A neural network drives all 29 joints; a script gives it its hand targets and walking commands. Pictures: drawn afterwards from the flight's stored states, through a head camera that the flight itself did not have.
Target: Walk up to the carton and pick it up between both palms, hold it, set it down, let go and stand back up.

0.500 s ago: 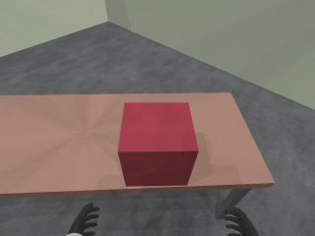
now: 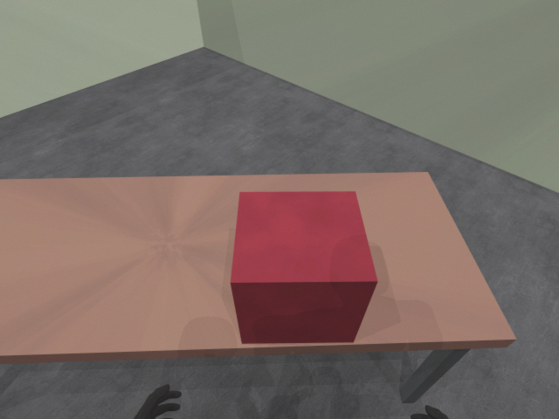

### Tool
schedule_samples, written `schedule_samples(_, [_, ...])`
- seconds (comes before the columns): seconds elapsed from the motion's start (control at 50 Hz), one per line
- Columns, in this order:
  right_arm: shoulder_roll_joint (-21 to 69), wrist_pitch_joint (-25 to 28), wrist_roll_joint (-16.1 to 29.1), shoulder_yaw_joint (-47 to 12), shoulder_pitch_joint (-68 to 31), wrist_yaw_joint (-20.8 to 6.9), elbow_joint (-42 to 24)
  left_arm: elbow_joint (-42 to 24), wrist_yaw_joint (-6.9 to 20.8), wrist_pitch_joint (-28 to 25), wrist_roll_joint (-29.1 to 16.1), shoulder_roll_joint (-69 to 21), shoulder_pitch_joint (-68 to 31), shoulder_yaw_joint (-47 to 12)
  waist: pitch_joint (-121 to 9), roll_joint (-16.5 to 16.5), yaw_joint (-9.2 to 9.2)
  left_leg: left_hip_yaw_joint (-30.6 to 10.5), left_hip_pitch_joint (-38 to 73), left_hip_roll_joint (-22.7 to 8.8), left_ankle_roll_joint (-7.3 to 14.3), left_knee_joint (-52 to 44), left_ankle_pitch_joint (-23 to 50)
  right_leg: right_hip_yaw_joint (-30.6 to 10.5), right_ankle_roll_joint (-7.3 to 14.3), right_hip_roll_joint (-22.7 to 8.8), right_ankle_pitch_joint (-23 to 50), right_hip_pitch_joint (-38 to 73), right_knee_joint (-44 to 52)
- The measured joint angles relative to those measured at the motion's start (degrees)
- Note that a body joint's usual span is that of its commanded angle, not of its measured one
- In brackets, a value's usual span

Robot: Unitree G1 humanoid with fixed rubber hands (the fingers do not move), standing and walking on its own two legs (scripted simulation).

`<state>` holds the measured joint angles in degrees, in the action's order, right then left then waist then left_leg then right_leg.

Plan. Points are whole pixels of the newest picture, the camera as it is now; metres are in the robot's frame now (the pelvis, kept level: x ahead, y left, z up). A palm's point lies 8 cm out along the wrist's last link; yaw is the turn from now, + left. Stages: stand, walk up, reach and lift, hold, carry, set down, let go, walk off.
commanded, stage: stand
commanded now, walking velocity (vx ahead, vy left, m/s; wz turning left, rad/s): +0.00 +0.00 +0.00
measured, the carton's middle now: (297, 268) +0.42 -0.01 -0.08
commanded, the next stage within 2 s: none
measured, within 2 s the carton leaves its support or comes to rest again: neither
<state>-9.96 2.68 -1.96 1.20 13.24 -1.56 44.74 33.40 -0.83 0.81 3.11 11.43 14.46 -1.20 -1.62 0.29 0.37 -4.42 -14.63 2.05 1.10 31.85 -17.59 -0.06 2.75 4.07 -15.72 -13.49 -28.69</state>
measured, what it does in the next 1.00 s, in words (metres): shifts its weight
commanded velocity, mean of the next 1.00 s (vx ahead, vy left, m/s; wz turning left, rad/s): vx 0.00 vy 0.00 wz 0.00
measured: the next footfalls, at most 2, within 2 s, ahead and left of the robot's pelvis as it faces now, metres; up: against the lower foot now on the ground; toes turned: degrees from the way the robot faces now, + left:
none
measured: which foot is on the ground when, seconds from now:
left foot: down 0.00-1.00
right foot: down 0.00-1.00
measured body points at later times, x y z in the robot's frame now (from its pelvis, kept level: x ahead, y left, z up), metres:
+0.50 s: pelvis +0.06 +0.03 +0.00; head +0.03 +0.05 +0.45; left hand +0.02 +0.25 -0.16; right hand +0.05 -0.19 -0.15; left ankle -0.01 +0.11 -0.73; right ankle -0.01 -0.09 -0.73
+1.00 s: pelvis +0.06 +0.06 +0.00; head +0.04 +0.07 +0.45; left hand +0.01 +0.25 -0.17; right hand +0.00 -0.13 -0.16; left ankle -0.01 +0.11 -0.73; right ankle -0.01 -0.09 -0.73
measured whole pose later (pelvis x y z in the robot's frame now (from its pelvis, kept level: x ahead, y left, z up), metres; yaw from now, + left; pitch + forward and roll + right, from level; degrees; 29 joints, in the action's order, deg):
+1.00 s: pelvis +0.06 +0.06 +0.00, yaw +1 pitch -2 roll -1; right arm -3.5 1.1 -0.8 -0.6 23.9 3.6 67.2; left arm 70.4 -3.4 0.8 0.3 4.6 19.6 1.4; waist -1.7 0.5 -0.7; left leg -3.7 -3.7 8.0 6.8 25.4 -19.2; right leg -1.3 -2.6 -2.0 -20.2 -3.7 -25.7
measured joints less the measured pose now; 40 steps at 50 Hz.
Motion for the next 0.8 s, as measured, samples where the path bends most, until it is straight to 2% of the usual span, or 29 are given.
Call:
schedule_samples(0.14, [1.29,-1.49,0.19,-0.26,4.97,0.07,5.00,8.71,0.44,-3.13,-1.25,-1.15,4.28,1.28,-3.55,-0.76,0.69,-0.66,1.64,0.27,0.84,0.63,-2.47,0.50,-0.46,-0.16,-1.85,2.63,1.12])
schedule_samples(0.44, [2.57,-1.43,0.77,0.39,8.81,3.34,14.01,25.97,-1.64,-2.17,-2.07,-2.94,8.29,3.59,-2.96,-0.13,0.26,-0.82,6.70,2.03,2.82,-2.62,-3.23,0.39,-2.14,-1.99,-3.08,7.93,4.37])
schedule_samples(0.6, [4.51,-1.56,0.80,-0.58,9.91,4.26,17.58,31.62,-1.97,-1.21,-2.24,-5.12,7.91,3.33,-1.83,0.08,-0.03,-0.50,8.52,3.25,3.87,-3.59,-3.23,0.05,-3.20,-3.25,-3.85,9.27,4.19])
schedule_samples(0.8, [6.34,-1.52,1.01,-1.56,10.47,4.83,20.59,35.30,-2.30,-0.44,-2.57,-6.72,6.29,2.88,-0.96,0.06,-0.58,0.12,10.01,4.74,4.95,-4.79,-2.71,-0.59,-4.45,-4.82,-4.48,9.84,3.40])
